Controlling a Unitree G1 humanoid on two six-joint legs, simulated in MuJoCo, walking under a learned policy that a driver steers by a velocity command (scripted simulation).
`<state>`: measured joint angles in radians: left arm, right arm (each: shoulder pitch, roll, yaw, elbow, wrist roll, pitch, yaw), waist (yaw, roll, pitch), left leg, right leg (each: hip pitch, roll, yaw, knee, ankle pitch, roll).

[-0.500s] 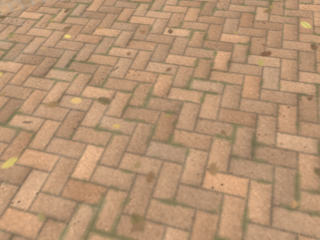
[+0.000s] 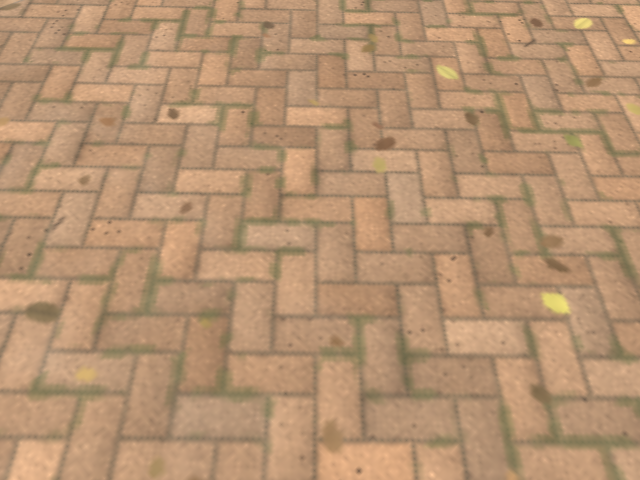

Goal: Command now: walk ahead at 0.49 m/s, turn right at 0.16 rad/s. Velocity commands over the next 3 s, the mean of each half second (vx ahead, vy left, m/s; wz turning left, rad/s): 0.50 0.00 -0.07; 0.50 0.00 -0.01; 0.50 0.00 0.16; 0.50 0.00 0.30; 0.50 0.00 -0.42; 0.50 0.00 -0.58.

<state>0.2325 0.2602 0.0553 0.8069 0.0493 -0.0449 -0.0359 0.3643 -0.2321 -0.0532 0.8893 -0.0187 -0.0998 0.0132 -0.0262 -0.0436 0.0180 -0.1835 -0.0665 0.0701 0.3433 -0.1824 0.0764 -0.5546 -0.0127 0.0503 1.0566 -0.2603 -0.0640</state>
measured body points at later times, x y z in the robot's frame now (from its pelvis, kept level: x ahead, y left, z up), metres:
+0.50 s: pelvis +0.26 -0.05 +0.00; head +0.28 -0.07 +0.45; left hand +0.29 +0.21 -0.13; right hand +0.34 -0.31 -0.14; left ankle +0.29 +0.09 -0.67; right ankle +0.25 -0.12 -0.74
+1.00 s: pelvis +0.53 +0.01 +0.00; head +0.55 +0.02 +0.45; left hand +0.58 +0.26 -0.15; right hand +0.57 -0.25 -0.13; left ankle +0.55 +0.06 -0.74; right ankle +0.51 -0.13 -0.66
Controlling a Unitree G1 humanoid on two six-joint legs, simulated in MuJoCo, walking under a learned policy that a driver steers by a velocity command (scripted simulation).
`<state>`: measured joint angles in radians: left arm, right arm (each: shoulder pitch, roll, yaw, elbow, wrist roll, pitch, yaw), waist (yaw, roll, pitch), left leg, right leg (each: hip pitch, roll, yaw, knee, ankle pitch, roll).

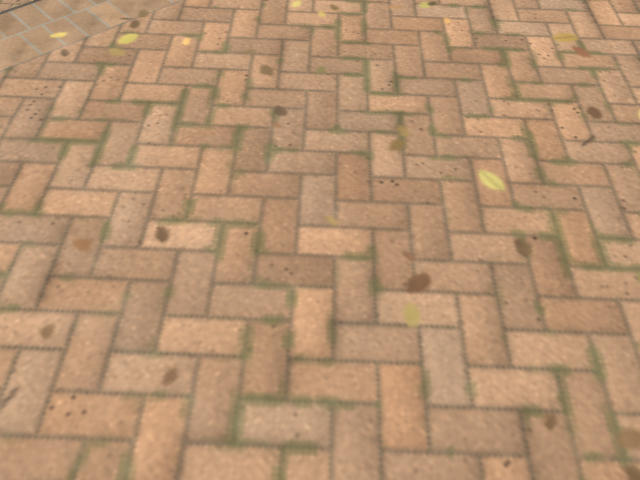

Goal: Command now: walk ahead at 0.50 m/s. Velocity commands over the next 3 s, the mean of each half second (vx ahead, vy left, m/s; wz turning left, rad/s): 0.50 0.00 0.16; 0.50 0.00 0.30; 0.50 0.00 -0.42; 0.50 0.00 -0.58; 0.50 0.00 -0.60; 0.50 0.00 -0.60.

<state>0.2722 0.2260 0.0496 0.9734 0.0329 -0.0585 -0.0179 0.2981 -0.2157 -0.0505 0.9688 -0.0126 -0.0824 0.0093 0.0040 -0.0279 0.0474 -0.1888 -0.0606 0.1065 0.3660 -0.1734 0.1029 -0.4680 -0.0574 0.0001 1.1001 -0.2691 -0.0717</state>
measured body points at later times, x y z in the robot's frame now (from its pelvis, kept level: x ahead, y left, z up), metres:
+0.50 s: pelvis +0.27 -0.04 -0.01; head +0.30 -0.05 +0.44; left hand +0.36 +0.22 -0.13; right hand +0.28 -0.29 -0.16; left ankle +0.15 +0.07 -0.65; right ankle +0.33 -0.11 -0.74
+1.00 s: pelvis +0.51 +0.05 -0.01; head +0.54 +0.07 +0.44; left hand +0.40 +0.25 -0.17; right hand +0.72 -0.14 -0.14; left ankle +0.55 +0.12 -0.74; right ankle +0.40 -0.11 -0.65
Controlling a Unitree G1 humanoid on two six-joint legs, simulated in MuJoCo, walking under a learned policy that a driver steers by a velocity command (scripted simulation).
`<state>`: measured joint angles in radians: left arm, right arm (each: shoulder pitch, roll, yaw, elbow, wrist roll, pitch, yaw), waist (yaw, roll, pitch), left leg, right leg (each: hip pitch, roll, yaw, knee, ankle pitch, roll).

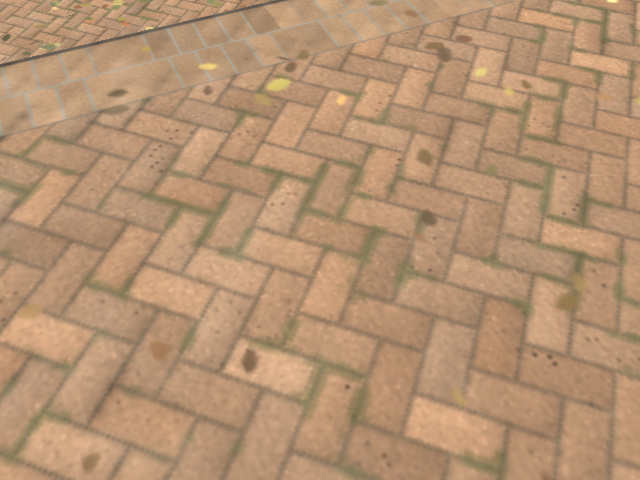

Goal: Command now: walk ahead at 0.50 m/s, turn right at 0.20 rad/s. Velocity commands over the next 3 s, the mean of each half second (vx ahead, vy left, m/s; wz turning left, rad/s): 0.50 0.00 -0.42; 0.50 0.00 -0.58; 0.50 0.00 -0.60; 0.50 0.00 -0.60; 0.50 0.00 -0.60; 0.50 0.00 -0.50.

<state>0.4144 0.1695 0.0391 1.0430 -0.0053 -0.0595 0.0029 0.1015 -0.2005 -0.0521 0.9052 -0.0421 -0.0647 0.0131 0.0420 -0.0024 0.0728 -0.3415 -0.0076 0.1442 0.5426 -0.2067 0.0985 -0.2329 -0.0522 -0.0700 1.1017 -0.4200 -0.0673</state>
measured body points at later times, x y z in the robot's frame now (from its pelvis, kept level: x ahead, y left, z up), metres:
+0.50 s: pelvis +0.26 -0.05 -0.02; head +0.29 -0.06 +0.43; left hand +0.47 +0.15 -0.14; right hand +0.17 -0.28 -0.17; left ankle +0.09 +0.08 -0.66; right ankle +0.33 -0.11 -0.73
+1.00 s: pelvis +0.53 -0.12 -0.01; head +0.56 -0.15 +0.44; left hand +0.64 +0.15 -0.13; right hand +0.61 -0.44 -0.09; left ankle +0.70 -0.10 -0.73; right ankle +0.33 -0.11 -0.73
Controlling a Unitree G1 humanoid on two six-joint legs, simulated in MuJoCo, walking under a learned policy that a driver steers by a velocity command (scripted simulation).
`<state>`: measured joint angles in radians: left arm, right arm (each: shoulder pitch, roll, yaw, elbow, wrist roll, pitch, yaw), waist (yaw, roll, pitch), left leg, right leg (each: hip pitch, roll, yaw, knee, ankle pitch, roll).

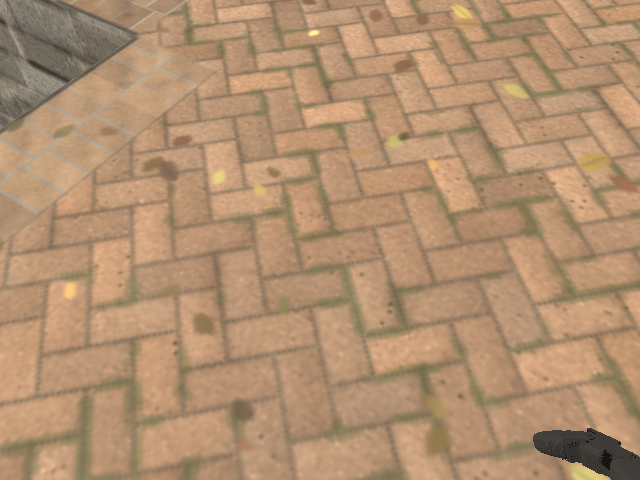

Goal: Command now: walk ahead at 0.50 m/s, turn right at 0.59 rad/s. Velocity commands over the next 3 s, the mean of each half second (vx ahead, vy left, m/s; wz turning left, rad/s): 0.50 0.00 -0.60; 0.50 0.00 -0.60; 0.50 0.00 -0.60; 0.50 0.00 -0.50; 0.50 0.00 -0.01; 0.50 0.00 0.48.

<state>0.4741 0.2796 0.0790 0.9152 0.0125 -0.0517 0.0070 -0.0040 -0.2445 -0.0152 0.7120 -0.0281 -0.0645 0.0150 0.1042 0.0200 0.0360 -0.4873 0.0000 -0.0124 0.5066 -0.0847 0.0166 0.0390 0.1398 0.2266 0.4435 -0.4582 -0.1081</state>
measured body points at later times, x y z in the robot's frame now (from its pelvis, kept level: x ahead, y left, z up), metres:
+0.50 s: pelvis +0.25 -0.03 +0.01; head +0.28 -0.05 +0.45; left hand +0.53 +0.12 -0.08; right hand +0.15 -0.28 -0.13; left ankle +0.13 +0.12 -0.72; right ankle +0.34 -0.15 -0.71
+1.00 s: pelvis +0.50 -0.14 +0.01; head +0.53 -0.17 +0.46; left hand +0.64 +0.11 -0.10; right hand +0.56 -0.46 -0.07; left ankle +0.71 -0.11 -0.69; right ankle +0.35 -0.14 -0.72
